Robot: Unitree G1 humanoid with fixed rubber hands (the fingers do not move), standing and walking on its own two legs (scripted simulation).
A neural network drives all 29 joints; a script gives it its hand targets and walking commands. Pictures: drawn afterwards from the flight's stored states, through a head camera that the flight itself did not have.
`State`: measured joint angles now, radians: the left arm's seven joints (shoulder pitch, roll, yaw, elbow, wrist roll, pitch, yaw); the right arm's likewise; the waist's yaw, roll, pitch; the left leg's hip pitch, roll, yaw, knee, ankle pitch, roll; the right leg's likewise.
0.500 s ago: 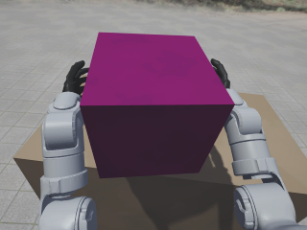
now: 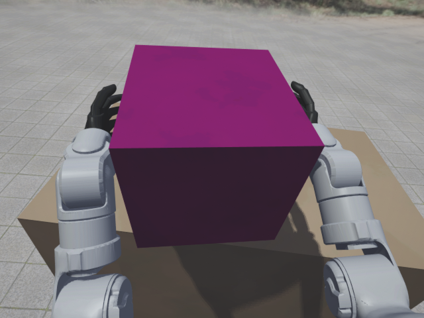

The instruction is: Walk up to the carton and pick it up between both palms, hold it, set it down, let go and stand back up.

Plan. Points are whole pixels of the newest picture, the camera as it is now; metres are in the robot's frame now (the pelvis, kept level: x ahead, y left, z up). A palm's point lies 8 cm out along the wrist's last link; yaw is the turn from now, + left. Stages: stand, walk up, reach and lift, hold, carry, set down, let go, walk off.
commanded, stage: hold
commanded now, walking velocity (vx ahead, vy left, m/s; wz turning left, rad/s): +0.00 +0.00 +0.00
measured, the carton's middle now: (206, 143) +0.37 +0.00 +0.20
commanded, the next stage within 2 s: none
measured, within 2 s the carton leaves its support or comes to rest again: neither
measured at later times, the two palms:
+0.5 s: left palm (100, 134) +0.35 +0.17 +0.24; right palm (302, 127) +0.36 -0.17 +0.25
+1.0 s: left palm (100, 134) +0.35 +0.17 +0.24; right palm (303, 128) +0.36 -0.17 +0.25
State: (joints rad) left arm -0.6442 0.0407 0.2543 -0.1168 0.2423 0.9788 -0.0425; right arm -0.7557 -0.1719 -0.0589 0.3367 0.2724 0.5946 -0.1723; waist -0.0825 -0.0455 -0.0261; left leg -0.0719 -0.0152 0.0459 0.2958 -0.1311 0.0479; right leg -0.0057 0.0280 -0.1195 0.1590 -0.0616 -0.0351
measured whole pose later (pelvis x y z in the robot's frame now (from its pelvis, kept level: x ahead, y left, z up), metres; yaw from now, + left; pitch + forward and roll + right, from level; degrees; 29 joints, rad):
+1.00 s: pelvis +0.00 +0.00 +0.00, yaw +0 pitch -6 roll -1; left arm -0.66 0.04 0.26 -0.08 0.25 0.98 -0.05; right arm -0.77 -0.16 -0.08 0.37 0.26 0.60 -0.17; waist -0.08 -0.05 -0.02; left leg -0.06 -0.02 0.05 0.30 -0.13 0.05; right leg 0.00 0.03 -0.12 0.17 -0.06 -0.03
